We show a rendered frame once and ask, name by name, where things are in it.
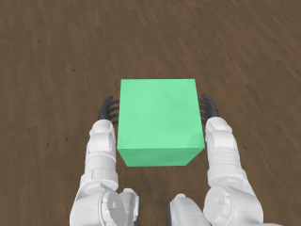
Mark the robot right shin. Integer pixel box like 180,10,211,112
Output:
171,193,185,226

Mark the left robot upper arm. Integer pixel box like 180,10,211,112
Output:
70,189,127,226

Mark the right robot forearm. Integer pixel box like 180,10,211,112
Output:
205,117,257,198

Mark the robot left shin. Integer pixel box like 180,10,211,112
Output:
123,188,137,221

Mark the left robot hand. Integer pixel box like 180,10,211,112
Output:
98,95,120,125

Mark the right robot upper arm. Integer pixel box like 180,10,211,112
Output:
203,184,283,226

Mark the right robot hand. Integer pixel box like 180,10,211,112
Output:
198,93,220,126

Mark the carton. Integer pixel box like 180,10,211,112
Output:
117,79,205,167

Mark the robot shin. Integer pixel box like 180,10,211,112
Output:
123,188,137,221
171,193,185,226

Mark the left robot forearm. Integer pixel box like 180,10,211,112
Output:
70,120,119,225

